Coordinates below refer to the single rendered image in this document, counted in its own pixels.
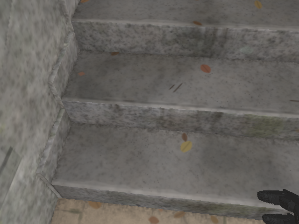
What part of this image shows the right robot hand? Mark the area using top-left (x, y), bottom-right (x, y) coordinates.
top-left (257, 189), bottom-right (299, 224)

